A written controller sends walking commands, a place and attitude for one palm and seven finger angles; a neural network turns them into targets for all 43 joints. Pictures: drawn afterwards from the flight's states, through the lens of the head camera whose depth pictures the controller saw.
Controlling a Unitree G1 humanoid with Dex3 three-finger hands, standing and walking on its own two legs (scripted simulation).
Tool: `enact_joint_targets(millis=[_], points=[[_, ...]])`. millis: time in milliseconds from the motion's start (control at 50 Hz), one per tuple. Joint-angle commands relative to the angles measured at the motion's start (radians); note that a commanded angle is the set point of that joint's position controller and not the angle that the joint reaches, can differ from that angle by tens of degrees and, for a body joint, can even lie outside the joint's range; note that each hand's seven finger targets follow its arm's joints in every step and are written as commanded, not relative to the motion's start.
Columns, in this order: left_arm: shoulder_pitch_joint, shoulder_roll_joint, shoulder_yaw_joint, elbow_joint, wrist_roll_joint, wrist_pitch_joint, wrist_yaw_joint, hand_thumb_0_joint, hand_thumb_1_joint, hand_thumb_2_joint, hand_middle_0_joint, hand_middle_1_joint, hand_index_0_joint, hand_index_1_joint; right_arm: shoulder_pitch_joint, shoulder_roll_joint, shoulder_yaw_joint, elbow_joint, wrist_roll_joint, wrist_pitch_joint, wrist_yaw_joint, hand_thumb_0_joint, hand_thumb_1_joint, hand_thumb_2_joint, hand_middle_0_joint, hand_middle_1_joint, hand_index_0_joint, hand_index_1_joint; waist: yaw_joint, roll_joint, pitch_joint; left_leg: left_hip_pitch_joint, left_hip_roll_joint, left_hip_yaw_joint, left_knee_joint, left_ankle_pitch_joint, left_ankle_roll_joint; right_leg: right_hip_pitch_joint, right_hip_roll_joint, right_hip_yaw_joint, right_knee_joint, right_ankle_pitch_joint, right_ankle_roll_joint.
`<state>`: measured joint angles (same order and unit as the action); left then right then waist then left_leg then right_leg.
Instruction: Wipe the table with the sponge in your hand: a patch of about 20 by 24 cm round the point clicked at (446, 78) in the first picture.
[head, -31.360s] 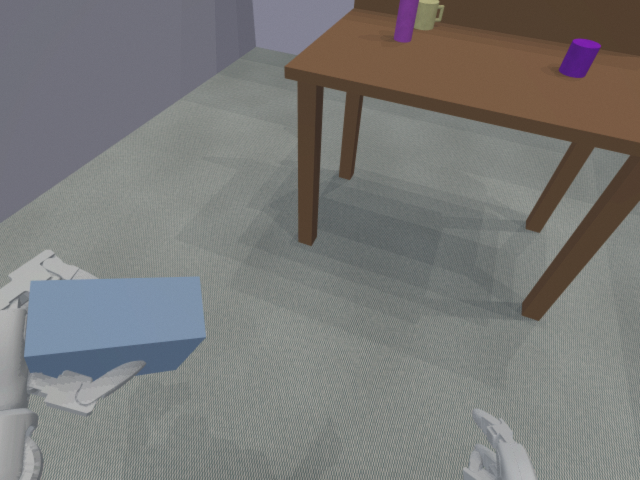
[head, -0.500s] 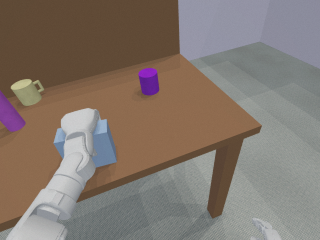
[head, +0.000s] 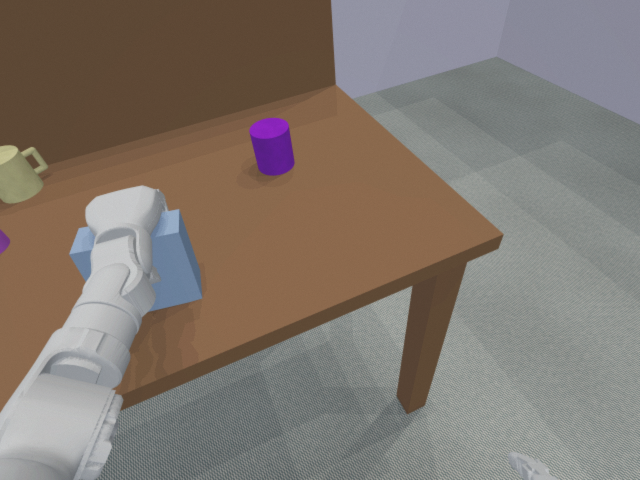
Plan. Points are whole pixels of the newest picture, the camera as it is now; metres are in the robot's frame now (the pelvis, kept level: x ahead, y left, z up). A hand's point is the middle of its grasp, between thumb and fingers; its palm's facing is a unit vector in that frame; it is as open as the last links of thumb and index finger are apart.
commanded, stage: wipe forward along the third lane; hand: left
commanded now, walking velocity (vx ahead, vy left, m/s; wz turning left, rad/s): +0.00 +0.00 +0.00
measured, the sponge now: (149, 276) +0.39 +0.28 +0.05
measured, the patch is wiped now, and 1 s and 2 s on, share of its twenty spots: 0.90 1.00 1.00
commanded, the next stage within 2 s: wipe back along the third lane in 0.48 s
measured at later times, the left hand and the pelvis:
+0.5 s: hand (132, 220) +0.45 +0.30 +0.11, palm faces -0.10 +0.00 -1.00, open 9.7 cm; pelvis +0.01 +0.03 +0.00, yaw +0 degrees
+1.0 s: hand (125, 223) +0.44 +0.31 +0.10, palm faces +0.04 -0.01 -1.00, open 9.7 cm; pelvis +0.03 +0.08 +0.01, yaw -1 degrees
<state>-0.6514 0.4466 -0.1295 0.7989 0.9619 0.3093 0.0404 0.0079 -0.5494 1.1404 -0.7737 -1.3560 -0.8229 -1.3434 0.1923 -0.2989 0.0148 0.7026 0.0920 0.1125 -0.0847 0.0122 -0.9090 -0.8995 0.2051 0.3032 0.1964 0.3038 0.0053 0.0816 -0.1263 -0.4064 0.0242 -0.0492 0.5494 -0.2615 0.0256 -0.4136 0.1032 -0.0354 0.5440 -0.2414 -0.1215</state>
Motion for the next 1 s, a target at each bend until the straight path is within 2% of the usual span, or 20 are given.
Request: enact_joint_targets(millis=[0, 20, 80, 180, 200, 220, 300, 320, 360, 420, 500, 520, 580, 620, 720, 800, 820, 880, 920, 980], points=[[-0.246, 0.223, 0.036, 0.006, 0.046, 0.005, 0.038, 0.0, 0.1, 1.3, -1.2, -1.6, -1.2, -1.6, -0.074, -0.113, -0.038, -0.127, -0.005, -0.043, -0.004, 0.0, -0.9, -0.9, 0.2, 0.3, 0.2, 0.3, -0.017, -0.186, -0.121, -0.087, -0.068, 0.055, -0.018, 0.004, 0.025, 0.186, -0.12, 0.2, -0.16, 0.063, 0.105], [-0.268, 0.26, 0.062, 0.013, 0.053, -0.001, 0.039, 0.0, 0.1, 1.3, -1.2, -1.6, -1.2, -1.6, -0.069, -0.118, -0.038, -0.121, -0.006, -0.042, -0.003, 0.0, -0.9, -0.9, 0.2, 0.3, 0.2, 0.3, -0.016, -0.17, -0.129, -0.086, -0.067, 0.048, -0.021, 0.014, 0.024, 0.183, -0.114, 0.201, -0.155, 0.074, 0.099], [-0.285, 0.252, 0.045, 0.037, 0.052, -0.007, 0.044, 0.0, 0.1, 1.3, -1.2, -1.6, -1.2, -1.6, -0.049, -0.12, -0.039, -0.115, -0.005, -0.04, 0.0, 0.0, -0.9, -0.9, 0.2, 0.3, 0.2, 0.3, -0.027, -0.182, -0.139, -0.101, -0.065, 0.054, -0.013, 0.012, 0.024, 0.199, -0.123, 0.202, -0.151, 0.105, 0.107], [-0.291, 0.289, 0.077, 0.078, 0.056, -0.017, 0.05, 0.0, 0.1, 1.3, -1.2, -1.6, -1.2, -1.6, -0.026, -0.128, -0.045, -0.104, -0.005, -0.035, 0.004, 0.0, -0.9, -0.9, 0.2, 0.3, 0.2, 0.3, -0.029, -0.198, -0.168, -0.11, -0.064, 0.057, -0.014, 0.03, 0.027, 0.22, -0.12, 0.191, -0.139, 0.166, 0.111], [-0.311, 0.264, 0.053, 0.074, 0.056, -0.019, 0.05, 0.0, 0.1, 1.3, -1.2, -1.6, -1.2, -1.6, -0.025, -0.127, -0.044, -0.106, -0.004, -0.035, 0.006, 0.0, -0.9, -0.9, 0.2, 0.3, 0.2, 0.3, -0.036, -0.187, -0.161, -0.108, -0.065, 0.058, -0.016, 0.032, 0.028, 0.21, -0.118, 0.178, -0.136, 0.174, 0.109], [-0.311, 0.281, 0.077, 0.071, 0.054, -0.022, 0.05, 0.0, 0.1, 1.3, -1.2, -1.6, -1.2, -1.6, -0.027, -0.128, -0.047, -0.106, -0.004, -0.036, 0.007, 0.0, -0.9, -0.9, 0.2, 0.3, 0.2, 0.3, -0.027, -0.176, -0.18, -0.097, -0.063, 0.056, -0.021, 0.045, 0.029, 0.214, -0.113, 0.178, -0.134, 0.188, 0.105], [-0.353, 0.293, 0.066, 0.11, 0.062, -0.022, 0.054, 0.0, 0.1, 1.3, -1.2, -1.6, -1.2, -1.6, -0.008, -0.132, -0.047, -0.098, -0.005, -0.034, 0.009, 0.0, -0.9, -0.9, 0.2, 0.3, 0.2, 0.3, -0.044, -0.17, -0.157, -0.101, -0.061, 0.063, -0.023, 0.033, 0.031, 0.195, -0.111, 0.167, -0.142, 0.164, 0.107], [-0.361, 0.325, 0.094, 0.117, 0.064, -0.023, 0.054, 0.0, 0.1, 1.3, -1.2, -1.6, -1.2, -1.6, -0.007, -0.136, -0.046, -0.093, -0.005, -0.032, 0.008, 0.0, -0.9, -0.9, 0.2, 0.3, 0.2, 0.3, -0.038, -0.18, -0.175, -0.099, -0.063, 0.057, -0.03, 0.044, 0.032, 0.2, -0.104, 0.156, -0.137, 0.17, 0.104], [-0.386, 0.319, 0.079, 0.139, 0.066, -0.025, 0.059, 0.0, 0.1, 1.3, -1.2, -1.6, -1.2, -1.6, 0.007, -0.135, -0.046, -0.091, -0.006, -0.033, 0.008, 0.0, -0.9, -0.9, 0.2, 0.3, 0.2, 0.3, -0.05, -0.187, -0.165, -0.105, -0.063, 0.062, -0.028, 0.034, 0.033, 0.192, -0.105, 0.147, -0.138, 0.158, 0.109], [-0.425, 0.321, 0.077, 0.15, 0.078, -0.028, 0.058, 0.0, 0.1, 1.3, -1.2, -1.6, -1.2, -1.6, 0.01, -0.135, -0.046, -0.087, -0.007, -0.032, 0.009, 0.0, -0.9, -0.9, 0.2, 0.3, 0.2, 0.3, -0.051, -0.135, -0.176, -0.084, -0.061, 0.06, -0.039, 0.05, 0.032, 0.169, -0.095, 0.128, -0.135, 0.153, 0.098], [-0.478, 0.311, 0.055, 0.185, 0.087, -0.026, 0.063, 0.0, 0.1, 1.3, -1.2, -1.6, -1.2, -1.6, 0.034, -0.137, -0.046, -0.077, -0.009, -0.034, 0.009, 0.0, -0.9, -0.9, 0.2, 0.3, 0.2, 0.3, -0.076, -0.147, -0.172, -0.079, -0.058, 0.064, -0.036, 0.042, 0.033, 0.146, -0.094, 0.117, -0.14, 0.143, 0.102], [-0.477, 0.313, 0.065, 0.187, 0.088, -0.029, 0.062, 0.0, 0.1, 1.3, -1.2, -1.6, -1.2, -1.6, 0.037, -0.137, -0.049, -0.078, -0.01, -0.035, 0.011, 0.0, -0.9, -0.9, 0.2, 0.3, 0.2, 0.3, -0.066, -0.143, -0.197, -0.071, -0.059, 0.059, -0.041, 0.067, 0.033, 0.155, -0.089, 0.106, -0.131, 0.175, 0.097], [-0.432, 0.245, 0.031, 0.192, 0.086, -0.031, 0.066, 0.0, 0.1, 1.3, -1.2, -1.6, -1.2, -1.6, 0.044, -0.131, -0.053, -0.084, -0.014, -0.033, 0.014, 0.0, -0.9, -0.9, 0.2, 0.3, 0.2, 0.3, -0.064, -0.147, -0.226, -0.043, -0.058, 0.067, -0.036, 0.092, 0.034, 0.159, -0.086, 0.092, -0.125, 0.207, 0.098], [-0.37, 0.189, 0.025, 0.156, 0.071, -0.038, 0.066, 0.0, 0.1, 1.3, -1.2, -1.6, -1.2, -1.6, 0.033, -0.123, -0.059, -0.095, -0.017, -0.033, 0.02, 0.0, -0.9, -0.9, 0.2, 0.3, 0.2, 0.3, -0.037, -0.12, -0.272, -0.003, -0.055, 0.068, -0.04, 0.149, 0.033, 0.185, -0.083, 0.08, -0.117, 0.275, 0.088], [-0.249, 0.107, 0.012, 0.09, 0.023, -0.013, 0.086, 0.0, 0.1, 1.3, -1.2, -1.6, -1.2, -1.6, -0.014, -0.119, -0.056, -0.118, -0.007, -0.022, 0.029, 0.0, -0.9, -0.9, 0.2, 0.3, 0.2, 0.3, -0.009, -0.169, -0.219, 0.019, -0.051, 0.06, -0.071, 0.173, 0.032, 0.192, -0.074, 0.055, -0.13, 0.284, 0.082], [-0.224, 0.0, -0.061, 0.031, -0.003, 0.051, 0.103, 0.0, 0.1, 1.3, -1.2, -1.6, -1.2, -1.6, -0.064, -0.112, -0.052, -0.121, 0.003, -0.02, 0.036, 0.0, -0.9, -0.9, 0.2, 0.3, 0.2, 0.3, -0.01, -0.16, -0.136, 0.072, -0.044, 0.05, -0.103, 0.148, 0.03, 0.13, -0.063, 0.026, -0.153, 0.177, 0.076], [-0.231, 0.008, -0.045, 0.015, -0.007, 0.065, 0.105, 0.0, 0.1, 1.3, -1.2, -1.6, -1.2, -1.6, -0.081, -0.112, -0.051, -0.121, 0.004, -0.02, 0.036, 0.0, -0.9, -0.9, 0.2, 0.3, 0.2, 0.3, -0.001, -0.141, -0.14, 0.089, -0.039, 0.044, -0.111, 0.166, 0.028, 0.126, -0.06, 0.021, -0.151, 0.178, 0.069], [-0.177, -0.029, -0.067, -0.032, -0.013, 0.128, 0.108, 0.0, 0.1, 1.3, -1.2, -1.6, -1.2, -1.6, -0.111, -0.108, -0.05, -0.129, 0.003, -0.01, 0.045, 0.0, -0.9, -0.9, 0.2, 0.3, 0.2, 0.3, 0.013, -0.143, -0.163, 0.128, -0.039, 0.039, -0.113, 0.207, 0.023, 0.148, -0.057, 0.006, -0.14, 0.193, 0.064], [-0.151, -0.064, -0.081, -0.076, -0.026, 0.163, 0.104, 0.0, 0.1, 1.3, -1.2, -1.6, -1.2, -1.6, -0.15, -0.101, -0.044, -0.145, 0.006, -0.003, 0.05, 0.0, -0.9, -0.9, 0.2, 0.3, 0.2, 0.3, 0.025, -0.115, -0.162, 0.148, -0.033, 0.026, -0.12, 0.234, 0.016, 0.144, -0.055, -0.002, -0.134, 0.195, 0.056], [-0.109, -0.104, -0.109, -0.134, -0.04, 0.22, 0.098, 0.0, 0.1, 1.3, -1.2, -1.6, -1.2, -1.6, -0.179, -0.097, -0.041, -0.158, 0.004, 0.011, 0.059, 0.0, -0.9, -0.9, 0.2, 0.3, 0.2, 0.3, 0.025, -0.15, -0.167, 0.18, -0.028, 0.023, -0.116, 0.273, 0.01, 0.161, -0.054, -0.015, -0.125, 0.221, 0.057]])
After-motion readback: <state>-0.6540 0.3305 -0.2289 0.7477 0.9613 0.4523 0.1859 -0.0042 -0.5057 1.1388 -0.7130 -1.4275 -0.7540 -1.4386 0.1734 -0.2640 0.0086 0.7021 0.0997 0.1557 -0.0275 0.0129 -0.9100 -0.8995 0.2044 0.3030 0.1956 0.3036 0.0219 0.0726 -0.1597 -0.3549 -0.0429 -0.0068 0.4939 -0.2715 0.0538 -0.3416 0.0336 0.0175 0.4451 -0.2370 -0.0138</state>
